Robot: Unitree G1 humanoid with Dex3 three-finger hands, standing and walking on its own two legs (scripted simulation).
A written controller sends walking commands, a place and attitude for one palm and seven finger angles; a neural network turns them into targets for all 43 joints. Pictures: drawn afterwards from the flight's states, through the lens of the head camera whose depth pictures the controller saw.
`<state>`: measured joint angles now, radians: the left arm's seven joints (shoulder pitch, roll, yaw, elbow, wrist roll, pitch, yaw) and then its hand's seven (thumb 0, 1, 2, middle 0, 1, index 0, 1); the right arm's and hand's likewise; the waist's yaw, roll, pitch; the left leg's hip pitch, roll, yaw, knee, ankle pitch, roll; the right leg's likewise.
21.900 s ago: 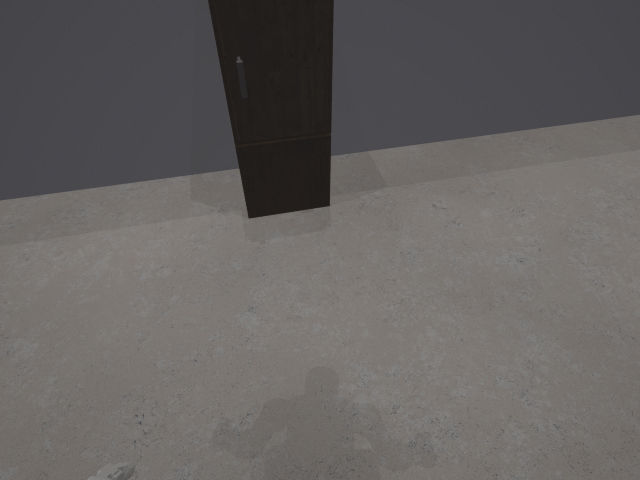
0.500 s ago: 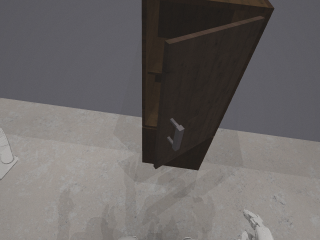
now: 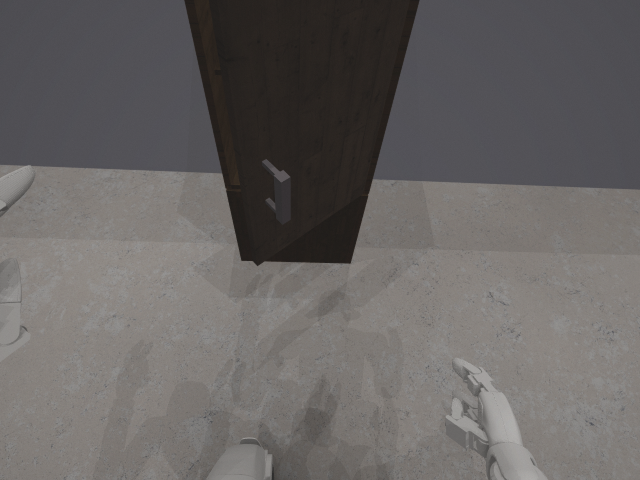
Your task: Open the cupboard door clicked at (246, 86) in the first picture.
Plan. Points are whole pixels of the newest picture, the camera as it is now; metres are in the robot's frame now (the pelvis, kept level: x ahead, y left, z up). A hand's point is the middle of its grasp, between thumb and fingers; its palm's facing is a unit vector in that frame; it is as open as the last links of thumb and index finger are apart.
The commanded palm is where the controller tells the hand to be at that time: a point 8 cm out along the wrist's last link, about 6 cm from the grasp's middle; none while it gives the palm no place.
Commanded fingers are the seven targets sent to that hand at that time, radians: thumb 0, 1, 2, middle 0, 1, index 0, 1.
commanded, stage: stop stepping back and stand still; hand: left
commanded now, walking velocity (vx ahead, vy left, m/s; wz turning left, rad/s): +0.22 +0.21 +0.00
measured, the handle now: (275, 192) +0.57 +0.10 -0.08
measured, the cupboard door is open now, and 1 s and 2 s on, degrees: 41 41 41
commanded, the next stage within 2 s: let the arm hang, fingers relaxed in 1.66 s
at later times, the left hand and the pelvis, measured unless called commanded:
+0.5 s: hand out of the picture +0.11 +0.24 +0.19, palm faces +0.46 -0.72 -0.51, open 7.4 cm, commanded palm +0.06 +0.27 +0.18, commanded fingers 0.00 0.90 0.90 -0.20 -0.30 -0.20 -0.30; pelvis -0.07 -0.03 +0.01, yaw +3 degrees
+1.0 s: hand out of the picture +0.11 +0.27 +0.17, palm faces +0.47 -0.76 -0.45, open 7.4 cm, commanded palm +0.05 +0.31 +0.18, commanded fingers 0.00 0.90 0.90 -0.20 -0.30 -0.20 -0.30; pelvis -0.08 +0.00 +0.00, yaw +3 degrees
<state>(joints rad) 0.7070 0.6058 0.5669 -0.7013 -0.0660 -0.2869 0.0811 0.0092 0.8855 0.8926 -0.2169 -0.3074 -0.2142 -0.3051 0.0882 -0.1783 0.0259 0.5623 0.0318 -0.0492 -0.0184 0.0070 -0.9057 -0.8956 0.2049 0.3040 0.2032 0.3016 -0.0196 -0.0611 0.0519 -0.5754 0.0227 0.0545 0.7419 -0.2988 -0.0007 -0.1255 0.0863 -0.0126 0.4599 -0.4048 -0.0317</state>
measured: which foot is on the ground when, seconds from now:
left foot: up 0.00-0.06, down 0.08-0.28, up 0.30-0.66, down 0.68-1.00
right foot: down 0.00-0.12, up 0.14-0.22, down 0.24-1.00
